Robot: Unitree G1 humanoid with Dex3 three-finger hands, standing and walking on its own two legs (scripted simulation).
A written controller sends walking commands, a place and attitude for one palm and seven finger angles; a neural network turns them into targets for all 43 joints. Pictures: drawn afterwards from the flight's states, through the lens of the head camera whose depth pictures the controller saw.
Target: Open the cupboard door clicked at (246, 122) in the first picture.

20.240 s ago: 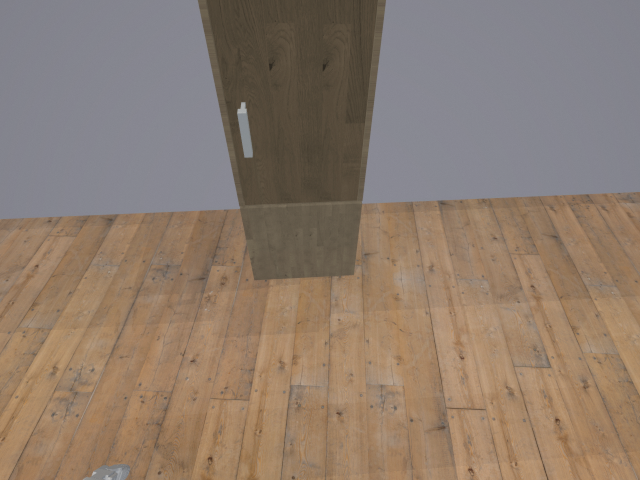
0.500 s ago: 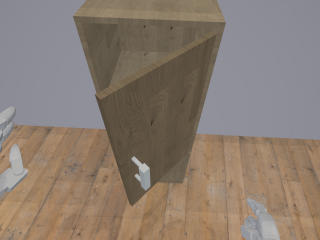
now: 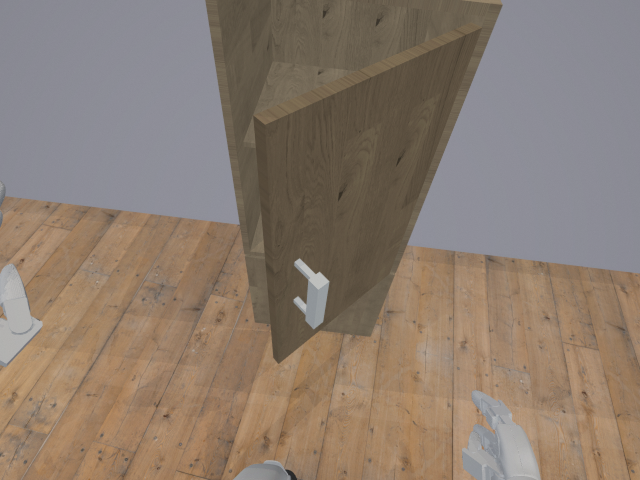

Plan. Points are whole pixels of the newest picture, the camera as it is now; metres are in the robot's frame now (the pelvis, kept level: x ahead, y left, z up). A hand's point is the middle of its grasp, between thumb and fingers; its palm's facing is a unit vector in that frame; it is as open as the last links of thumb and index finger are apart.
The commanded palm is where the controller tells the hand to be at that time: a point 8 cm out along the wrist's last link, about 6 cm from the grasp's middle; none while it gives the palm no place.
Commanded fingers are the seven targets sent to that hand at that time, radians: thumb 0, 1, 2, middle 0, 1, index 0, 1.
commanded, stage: step back with the hand held close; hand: left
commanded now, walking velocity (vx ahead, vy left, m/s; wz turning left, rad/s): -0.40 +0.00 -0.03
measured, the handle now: (308, 294) +0.38 +0.05 -0.05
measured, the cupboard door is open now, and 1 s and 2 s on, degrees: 48 48 48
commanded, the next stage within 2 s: stop stepping back and stand still in 0.50 s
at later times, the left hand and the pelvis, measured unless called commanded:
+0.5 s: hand out of the picture +0.15 +0.28 +0.18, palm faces +0.36 -0.86 -0.36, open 7.4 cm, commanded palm +0.08 +0.32 +0.19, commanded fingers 0.00 0.90 0.90 -0.20 -0.30 -0.20 -0.30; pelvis -0.07 +0.03 +0.01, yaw -3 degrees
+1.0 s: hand out of the picture +0.02 +0.31 +0.19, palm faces +0.40 -0.84 -0.36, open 7.4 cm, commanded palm -0.01 +0.34 +0.19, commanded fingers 0.00 0.90 0.90 -0.20 -0.30 -0.20 -0.30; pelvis -0.19 +0.06 +0.01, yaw -7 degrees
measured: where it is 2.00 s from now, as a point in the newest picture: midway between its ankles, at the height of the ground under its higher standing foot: outside the picture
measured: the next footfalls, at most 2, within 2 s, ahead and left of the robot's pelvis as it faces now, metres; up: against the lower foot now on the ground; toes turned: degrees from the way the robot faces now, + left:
right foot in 0.58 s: -0.22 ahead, -0.11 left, +0.00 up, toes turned -7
left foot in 1.04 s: -0.13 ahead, +0.18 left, +0.00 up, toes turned -4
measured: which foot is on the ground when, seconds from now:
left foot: down 0.00-0.82, up 0.84-1.00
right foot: down 0.00-0.20, up 0.22-0.56, down 0.58-1.00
